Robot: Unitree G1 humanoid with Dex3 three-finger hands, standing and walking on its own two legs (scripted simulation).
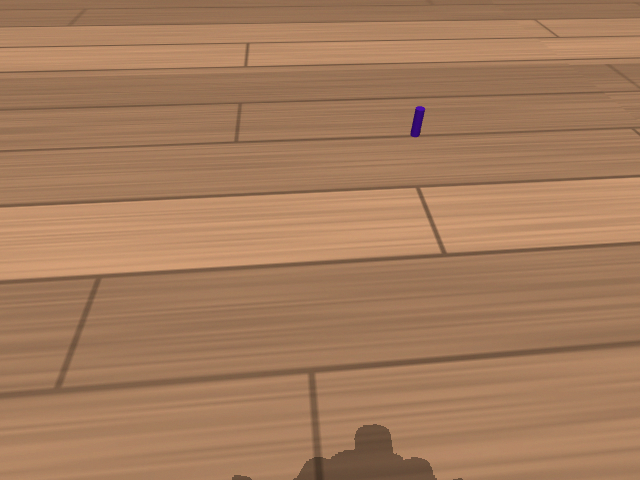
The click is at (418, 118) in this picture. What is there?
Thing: slim round
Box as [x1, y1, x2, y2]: [410, 106, 424, 136]
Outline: 421,106 417,106 415,109 410,133 412,136 418,136 424,111 424,108
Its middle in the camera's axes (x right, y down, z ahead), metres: +0.54 -0.68 +2.25
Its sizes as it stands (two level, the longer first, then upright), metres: 0.053 0.053 0.169
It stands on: the floor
